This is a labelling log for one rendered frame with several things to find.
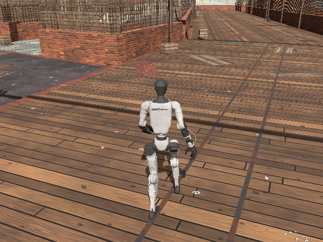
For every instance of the right robot forearm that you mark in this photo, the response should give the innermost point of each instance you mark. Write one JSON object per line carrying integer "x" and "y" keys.
{"x": 187, "y": 136}

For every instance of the robot left upper arm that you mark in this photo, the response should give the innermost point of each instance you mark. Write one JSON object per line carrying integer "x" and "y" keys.
{"x": 143, "y": 113}

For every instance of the robot head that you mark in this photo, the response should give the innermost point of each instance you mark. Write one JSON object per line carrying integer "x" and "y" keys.
{"x": 161, "y": 88}

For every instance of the right robot shin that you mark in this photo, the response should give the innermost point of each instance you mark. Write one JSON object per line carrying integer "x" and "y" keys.
{"x": 175, "y": 171}

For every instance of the robot left hand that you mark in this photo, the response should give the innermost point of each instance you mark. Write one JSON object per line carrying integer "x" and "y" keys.
{"x": 149, "y": 128}

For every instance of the robot right hand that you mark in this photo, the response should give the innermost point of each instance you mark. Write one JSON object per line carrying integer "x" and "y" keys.
{"x": 193, "y": 150}

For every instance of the robot right upper arm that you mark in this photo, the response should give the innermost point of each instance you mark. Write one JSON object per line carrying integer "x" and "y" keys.
{"x": 179, "y": 115}

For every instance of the left robot forearm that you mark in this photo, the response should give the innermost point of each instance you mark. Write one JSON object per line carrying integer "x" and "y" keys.
{"x": 143, "y": 128}

